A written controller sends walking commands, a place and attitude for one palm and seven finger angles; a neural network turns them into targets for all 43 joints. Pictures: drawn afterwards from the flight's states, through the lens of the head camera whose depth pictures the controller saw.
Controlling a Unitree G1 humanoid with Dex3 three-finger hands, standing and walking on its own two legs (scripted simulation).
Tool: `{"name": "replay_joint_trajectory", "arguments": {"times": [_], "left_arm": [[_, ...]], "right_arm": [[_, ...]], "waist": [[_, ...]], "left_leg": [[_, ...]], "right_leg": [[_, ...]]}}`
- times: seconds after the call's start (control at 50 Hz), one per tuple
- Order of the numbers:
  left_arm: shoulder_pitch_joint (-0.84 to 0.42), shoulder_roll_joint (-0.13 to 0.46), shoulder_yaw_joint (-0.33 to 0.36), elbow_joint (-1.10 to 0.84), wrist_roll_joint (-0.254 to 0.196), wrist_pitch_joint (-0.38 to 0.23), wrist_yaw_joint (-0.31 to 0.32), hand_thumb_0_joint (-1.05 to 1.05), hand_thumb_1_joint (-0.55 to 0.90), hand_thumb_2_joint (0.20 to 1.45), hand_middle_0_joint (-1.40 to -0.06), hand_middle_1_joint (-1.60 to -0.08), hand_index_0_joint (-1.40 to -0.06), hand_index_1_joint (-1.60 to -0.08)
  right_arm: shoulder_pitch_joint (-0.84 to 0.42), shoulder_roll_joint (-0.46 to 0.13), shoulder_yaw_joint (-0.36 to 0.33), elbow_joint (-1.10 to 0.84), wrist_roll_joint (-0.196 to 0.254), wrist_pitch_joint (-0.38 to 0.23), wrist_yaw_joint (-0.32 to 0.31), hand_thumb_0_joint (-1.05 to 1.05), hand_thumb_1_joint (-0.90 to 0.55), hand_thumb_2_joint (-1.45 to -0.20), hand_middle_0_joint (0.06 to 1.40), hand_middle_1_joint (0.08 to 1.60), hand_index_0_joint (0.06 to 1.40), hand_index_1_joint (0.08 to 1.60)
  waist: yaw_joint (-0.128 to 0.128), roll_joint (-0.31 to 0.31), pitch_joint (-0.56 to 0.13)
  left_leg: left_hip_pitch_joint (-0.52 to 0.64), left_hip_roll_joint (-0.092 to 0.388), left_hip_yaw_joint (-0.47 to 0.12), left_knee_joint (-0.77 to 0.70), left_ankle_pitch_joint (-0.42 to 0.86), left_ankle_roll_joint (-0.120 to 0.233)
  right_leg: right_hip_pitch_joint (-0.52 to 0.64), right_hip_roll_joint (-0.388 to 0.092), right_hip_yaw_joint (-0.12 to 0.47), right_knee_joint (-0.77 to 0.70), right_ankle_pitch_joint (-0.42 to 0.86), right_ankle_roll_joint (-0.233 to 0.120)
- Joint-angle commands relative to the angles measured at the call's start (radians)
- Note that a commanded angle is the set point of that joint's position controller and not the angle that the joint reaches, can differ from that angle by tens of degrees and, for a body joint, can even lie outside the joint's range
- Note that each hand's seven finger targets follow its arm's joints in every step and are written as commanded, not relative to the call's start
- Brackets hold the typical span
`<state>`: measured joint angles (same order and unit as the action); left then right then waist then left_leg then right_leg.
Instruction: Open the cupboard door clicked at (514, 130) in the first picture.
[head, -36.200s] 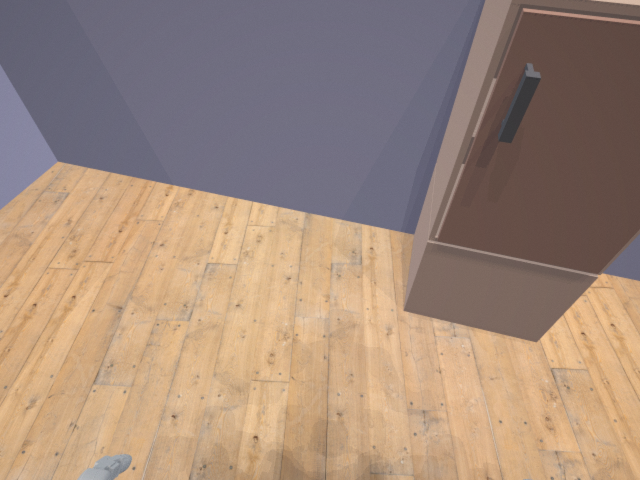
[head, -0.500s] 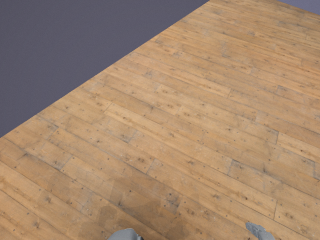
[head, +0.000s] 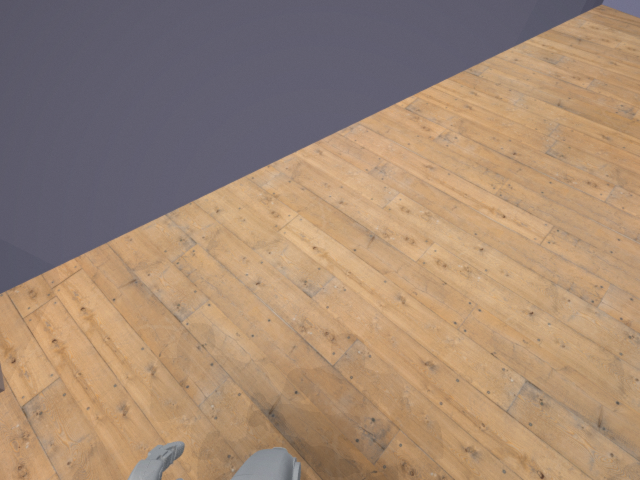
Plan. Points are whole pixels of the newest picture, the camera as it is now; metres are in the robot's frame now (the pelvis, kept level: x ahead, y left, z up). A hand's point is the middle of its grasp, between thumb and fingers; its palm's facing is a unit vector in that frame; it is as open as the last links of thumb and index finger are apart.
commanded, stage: turn to face it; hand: left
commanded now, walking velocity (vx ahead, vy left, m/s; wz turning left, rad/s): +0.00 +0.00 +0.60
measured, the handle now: out of the picture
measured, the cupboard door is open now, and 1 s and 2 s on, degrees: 38 38 38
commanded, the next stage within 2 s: take the last steps up to it in 1.86 s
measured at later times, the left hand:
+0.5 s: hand out of the picture +0.02 +0.25 -0.16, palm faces +0.33 -0.91 -0.25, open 7.4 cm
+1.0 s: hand out of the picture -0.03 +0.17 -0.17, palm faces +0.60 -0.77 -0.22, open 7.3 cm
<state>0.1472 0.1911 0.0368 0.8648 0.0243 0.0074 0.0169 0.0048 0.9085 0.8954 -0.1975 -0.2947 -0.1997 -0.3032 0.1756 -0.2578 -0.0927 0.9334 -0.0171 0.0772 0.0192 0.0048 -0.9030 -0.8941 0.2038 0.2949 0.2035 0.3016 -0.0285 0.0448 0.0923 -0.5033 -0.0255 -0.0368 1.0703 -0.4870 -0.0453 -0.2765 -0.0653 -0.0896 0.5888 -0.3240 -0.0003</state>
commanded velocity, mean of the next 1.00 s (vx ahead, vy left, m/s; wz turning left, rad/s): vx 0.00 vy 0.00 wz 0.60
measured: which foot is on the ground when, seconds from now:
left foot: up 0.00-0.26, down 0.28-0.68, up 0.70-1.00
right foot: down 0.00-0.28, up 0.30-0.68, down 0.70-1.00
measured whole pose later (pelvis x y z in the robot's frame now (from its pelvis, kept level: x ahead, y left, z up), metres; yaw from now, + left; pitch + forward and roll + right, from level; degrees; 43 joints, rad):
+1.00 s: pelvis +0.03 -0.02 +0.00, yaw +38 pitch +1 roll +1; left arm 0.21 0.20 0.04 0.90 0.03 0.00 0.01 0.00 0.91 0.90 -0.20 -0.30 -0.20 -0.30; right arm 0.12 -0.24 -0.08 0.93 -0.01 0.08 0.04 0.01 -0.91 -0.89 0.20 0.29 0.20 0.30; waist 0.00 -0.04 0.13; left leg -0.39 0.02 0.08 0.78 -0.44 -0.06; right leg -0.19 -0.15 -0.22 0.56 -0.35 0.03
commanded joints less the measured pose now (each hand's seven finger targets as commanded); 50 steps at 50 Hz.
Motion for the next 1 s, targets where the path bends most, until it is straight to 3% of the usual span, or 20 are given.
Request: {"name": "replay_joint_trajectory", "arguments": {"times": [0.0,0.14,0.18,0.22,0.24,0.26,0.28,0.32,0.38,0.54,0.62,0.64,0.66,0.68,0.7,0.74,0.78,0.9,0.94,0.98], "left_arm": [[0.036,0.170,0.045,-0.060,-0.004,-0.019,0.020,0.000,0.900,0.900,-0.200,-0.300,-0.200,-0.300],[0.124,0.234,0.070,-0.021,0.004,-0.022,0.016,0.000,0.900,0.900,-0.200,-0.300,-0.200,-0.300],[0.111,0.234,0.072,-0.013,0.004,-0.018,0.010,0.000,0.900,0.900,-0.200,-0.300,-0.200,-0.300],[0.079,0.225,0.073,-0.026,-0.010,-0.013,0.004,0.000,0.900,0.900,-0.200,-0.300,-0.200,-0.300],[0.081,0.164,0.064,-0.055,-0.018,-0.005,-0.003,0.000,0.900,0.900,-0.200,-0.300,-0.200,-0.300],[0.009,0.118,0.044,-0.094,-0.017,0.004,-0.002,0.000,0.900,0.900,-0.200,-0.300,-0.200,-0.300],[-0.034,0.149,0.043,-0.105,-0.009,0.016,0.002,0.000,0.900,0.900,-0.200,-0.300,-0.200,-0.300],[-0.045,0.140,0.054,-0.067,-0.004,0.021,0.002,0.000,0.900,0.900,-0.200,-0.300,-0.200,-0.300],[0.012,0.143,0.056,-0.030,-0.001,0.028,-0.011,0.000,0.900,0.900,-0.200,-0.300,-0.200,-0.300],[-0.023,0.127,0.046,-0.058,-0.010,0.021,-0.006,0.000,0.900,0.900,-0.200,-0.300,-0.200,-0.300],[0.078,0.144,0.055,-0.038,-0.015,0.003,0.000,0.000,0.900,0.900,-0.200,-0.300,-0.200,-0.300],[0.120,0.191,0.066,-0.032,-0.010,-0.007,0.008,0.000,0.900,0.900,-0.200,-0.300,-0.200,-0.300],[0.135,0.279,0.085,-0.029,0.006,-0.017,0.017,0.000,0.900,0.900,-0.200,-0.300,-0.200,-0.300],[0.117,0.300,0.081,-0.042,0.004,-0.014,0.020,0.000,0.900,0.900,-0.200,-0.300,-0.200,-0.300],[0.065,0.260,0.067,-0.055,-0.001,-0.011,0.022,0.000,0.900,0.900,-0.200,-0.300,-0.200,-0.300],[-0.002,0.182,0.048,-0.062,-0.007,-0.016,0.021,0.000,0.900,0.900,-0.200,-0.300,-0.200,-0.300],[0.017,0.166,0.044,-0.055,-0.007,-0.019,0.019,0.000,0.900,0.900,-0.200,-0.300,-0.200,-0.300],[0.128,0.225,0.065,-0.015,0.004,-0.020,0.015,0.000,0.900,0.900,-0.200,-0.300,-0.200,-0.300],[0.129,0.237,0.072,-0.010,0.005,-0.018,0.012,0.000,0.900,0.900,-0.200,-0.300,-0.200,-0.300],[0.104,0.238,0.075,-0.009,-0.001,-0.017,0.008,0.000,0.900,0.900,-0.200,-0.300,-0.200,-0.300]], "right_arm": [[-0.056,-0.045,-0.002,-0.089,0.004,-0.022,0.009,0.000,-0.900,-0.900,0.200,0.300,0.200,0.300],[-0.114,-0.019,0.017,-0.105,0.011,-0.034,0.015,0.000,-0.900,-0.900,0.200,0.300,0.200,0.300],[-0.086,-0.030,0.014,-0.104,0.010,-0.038,0.013,0.000,-0.900,-0.900,0.200,0.300,0.200,0.300],[0.020,-0.086,-0.001,-0.081,0.003,-0.048,0.010,0.000,-0.900,-0.900,0.200,0.300,0.200,0.300],[0.083,-0.196,-0.028,-0.072,-0.006,-0.059,0.002,0.000,-0.900,-0.900,0.200,0.300,0.200,0.300],[0.143,-0.269,-0.048,-0.059,-0.004,-0.052,-0.012,0.000,-0.900,-0.900,0.200,0.300,0.200,0.300],[0.156,-0.256,-0.041,-0.048,-0.003,-0.047,-0.017,0.000,-0.900,-0.900,0.200,0.300,0.200,0.300],[0.066,-0.210,-0.030,-0.074,-0.007,-0.058,-0.033,0.000,-0.900,-0.900,0.200,0.300,0.200,0.300],[-0.015,-0.174,-0.014,-0.094,-0.003,-0.066,-0.035,0.000,-0.900,-0.900,0.200,0.300,0.200,0.300],[0.007,-0.183,-0.027,-0.081,-0.011,-0.054,-0.027,0.000,-0.900,-0.900,0.200,0.300,0.200,0.300],[-0.043,-0.166,-0.031,-0.097,0.000,-0.046,-0.025,0.000,-0.900,-0.900,0.200,0.300,0.200,0.300],[-0.048,-0.128,-0.027,-0.107,0.009,-0.046,-0.021,0.000,-0.900,-0.900,0.200,0.300,0.200,0.300],[-0.038,-0.060,-0.018,-0.124,0.015,-0.049,-0.017,0.000,-0.900,-0.900,0.200,0.300,0.200,0.300],[-0.051,-0.086,-0.024,-0.131,0.009,-0.046,-0.013,0.000,-0.900,-0.900,0.200,0.300,0.200,0.300],[-0.037,-0.086,-0.021,-0.125,0.002,-0.038,-0.006,0.000,-0.900,-0.900,0.200,0.300,0.200,0.300],[-0.025,-0.077,-0.021,-0.076,-0.002,-0.023,-0.001,0.000,-0.900,-0.900,0.200,0.300,0.200,0.300],[-0.033,-0.054,-0.011,-0.077,0.003,-0.018,0.007,0.000,-0.900,-0.900,0.200,0.300,0.200,0.300],[-0.133,-0.015,0.014,-0.099,0.009,-0.029,0.016,0.000,-0.900,-0.900,0.200,0.300,0.200,0.300],[-0.123,-0.019,0.014,-0.103,0.010,-0.035,0.015,0.000,-0.900,-0.900,0.200,0.300,0.200,0.300],[-0.058,-0.045,0.009,-0.092,0.007,-0.042,0.012,0.000,-0.900,-0.900,0.200,0.300,0.200,0.300]], "waist": [[0.021,-0.270,-0.099],[0.067,-0.240,-0.138],[0.049,-0.252,-0.145],[-0.019,-0.146,-0.188],[-0.053,0.141,-0.241],[-0.086,0.289,-0.238],[-0.081,0.151,-0.216],[-0.042,0.140,-0.171],[0.013,0.089,-0.137],[-0.001,0.111,-0.128],[0.049,0.126,-0.156],[0.073,0.003,-0.171],[0.082,-0.298,-0.175],[0.083,-0.330,-0.160],[0.048,-0.240,-0.116],[0.006,-0.271,-0.084],[0.011,-0.277,-0.083],[0.073,-0.241,-0.113],[0.069,-0.258,-0.124],[0.028,-0.229,-0.156]], "left_leg": [[-0.082,0.059,0.053,0.084,0.035,-0.027],[0.058,0.042,0.151,-0.306,0.038,-0.011],[0.136,0.031,0.164,-0.419,0.098,0.000],[0.364,0.050,0.129,-0.617,0.319,0.028],[0.543,0.288,-0.191,-0.667,0.589,0.136],[0.556,0.453,-0.403,-0.695,0.917,0.277],[0.515,0.460,-0.333,-0.676,0.844,0.298],[0.404,0.348,-0.297,-0.710,0.638,0.247],[0.334,0.258,-0.208,-0.745,0.481,0.193],[0.287,0.232,-0.288,-0.718,0.457,0.206],[0.164,0.167,-0.297,-0.625,0.469,0.151],[0.047,0.112,-0.263,-0.532,0.347,0.105],[-0.122,-0.036,-0.064,-0.302,0.055,0.019],[-0.100,-0.029,-0.019,-0.052,-0.130,0.006],[-0.094,0.011,-0.042,0.080,-0.085,0.014],[-0.115,0.050,-0.010,0.173,0.017,-0.015],[-0.105,0.053,0.031,0.121,0.051,-0.028],[0.020,0.039,0.137,-0.251,0.026,-0.020],[0.074,0.028,0.157,-0.345,0.044,-0.007],[0.219,0.020,0.162,-0.513,0.176,0.007]], "right_leg": [[0.164,-0.248,0.086,-0.219,0.574,-0.092],[0.256,-0.307,0.024,-0.132,0.692,-0.099],[0.221,-0.299,-0.005,-0.083,0.646,-0.072],[0.085,-0.274,-0.074,0.091,0.512,-0.006],[-0.163,-0.148,-0.117,0.317,0.062,0.070],[-0.324,-0.054,-0.038,0.509,-0.374,0.101],[-0.327,-0.075,0.063,0.582,-0.325,0.083],[-0.332,-0.069,0.099,0.617,-0.191,0.087],[-0.286,-0.050,0.101,0.578,-0.058,0.093],[-0.139,0.024,0.072,0.218,-0.107,0.087],[0.115,0.057,0.053,-0.089,0.058,0.068],[0.251,-0.035,0.143,-0.238,0.074,0.045],[0.343,-0.305,0.407,-0.332,0.111,-0.051],[0.210,-0.453,0.462,-0.343,0.211,-0.144],[0.130,-0.409,0.364,-0.325,0.203,-0.167],[0.134,-0.284,0.211,-0.264,0.393,-0.120],[0.171,-0.248,0.094,-0.236,0.549,-0.096],[0.261,-0.288,0.024,-0.153,0.687,-0.096],[0.255,-0.300,0.014,-0.116,0.699,-0.089],[0.192,-0.288,-0.036,-0.023,0.624,-0.043]]}}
